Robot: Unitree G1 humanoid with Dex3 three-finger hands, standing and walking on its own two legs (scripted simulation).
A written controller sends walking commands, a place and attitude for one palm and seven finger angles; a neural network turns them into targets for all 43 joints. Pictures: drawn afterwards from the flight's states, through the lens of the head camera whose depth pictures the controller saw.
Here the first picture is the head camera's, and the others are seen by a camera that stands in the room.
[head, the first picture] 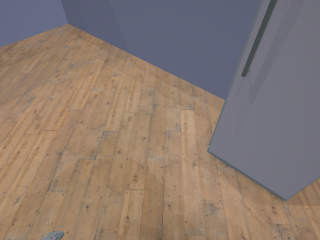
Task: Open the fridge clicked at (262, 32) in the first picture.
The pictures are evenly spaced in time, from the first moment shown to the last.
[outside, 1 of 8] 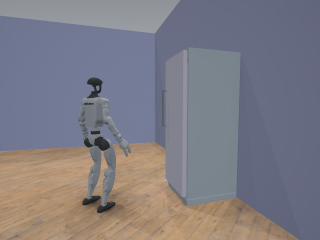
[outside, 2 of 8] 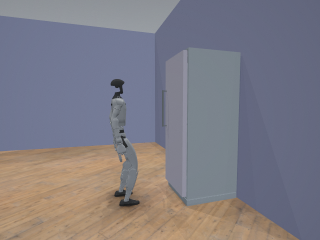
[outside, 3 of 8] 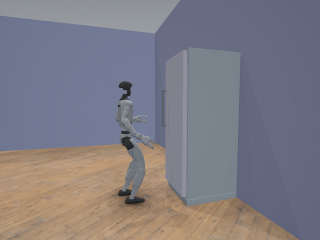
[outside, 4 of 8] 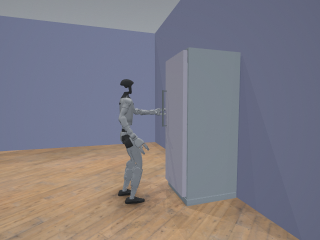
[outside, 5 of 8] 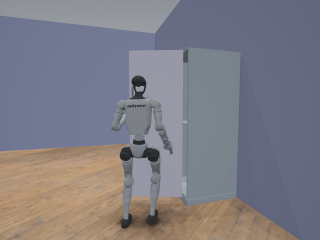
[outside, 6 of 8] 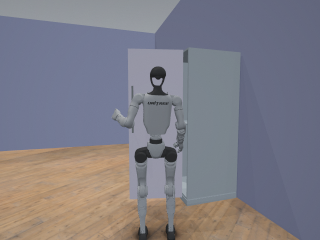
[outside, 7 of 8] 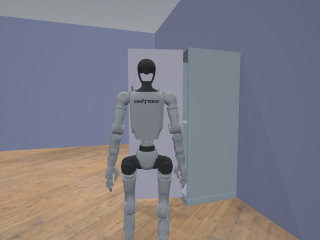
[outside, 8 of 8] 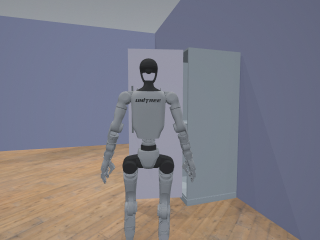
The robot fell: no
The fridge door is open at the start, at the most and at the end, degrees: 0 83 77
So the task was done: yes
